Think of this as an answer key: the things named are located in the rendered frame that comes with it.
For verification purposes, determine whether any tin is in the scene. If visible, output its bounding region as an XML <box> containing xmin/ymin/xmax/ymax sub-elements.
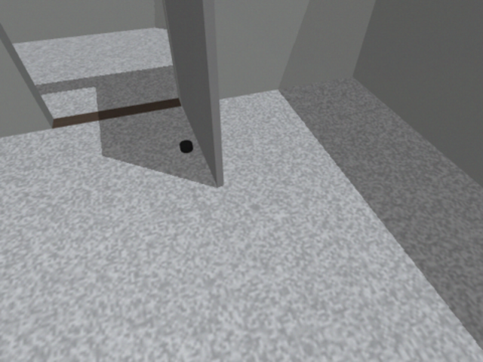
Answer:
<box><xmin>180</xmin><ymin>140</ymin><xmax>193</xmax><ymax>153</ymax></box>

